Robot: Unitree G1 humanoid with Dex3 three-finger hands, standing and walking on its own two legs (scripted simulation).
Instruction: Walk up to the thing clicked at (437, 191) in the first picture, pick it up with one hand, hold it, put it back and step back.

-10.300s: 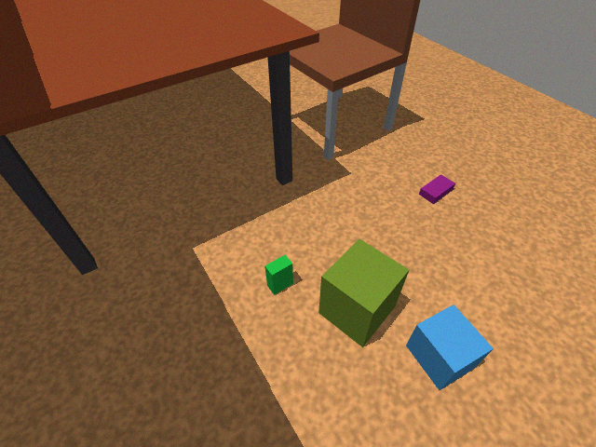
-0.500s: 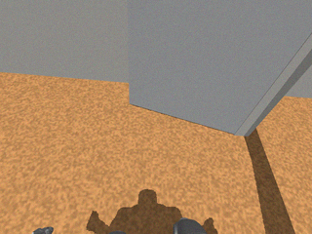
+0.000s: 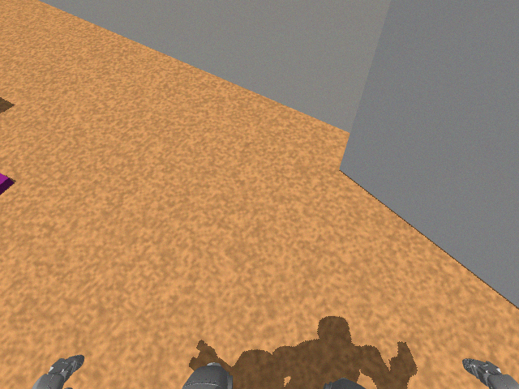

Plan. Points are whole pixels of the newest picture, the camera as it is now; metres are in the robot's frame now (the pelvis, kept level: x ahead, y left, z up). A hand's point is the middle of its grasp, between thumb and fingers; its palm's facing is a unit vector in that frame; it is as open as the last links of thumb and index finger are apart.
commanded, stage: walk up
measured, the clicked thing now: out of the picture +0.93 +1.32 -0.73
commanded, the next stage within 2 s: none
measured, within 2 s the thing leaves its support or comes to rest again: neither
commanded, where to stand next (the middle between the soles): +0.11 +0.05 m, yaw +49 degrees
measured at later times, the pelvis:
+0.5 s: pelvis +0.01 +0.00 +0.01, yaw +26 degrees
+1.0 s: pelvis +0.03 +0.01 -0.02, yaw +41 degrees
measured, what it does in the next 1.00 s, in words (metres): steps on the spot, turning left: left foot, then right foot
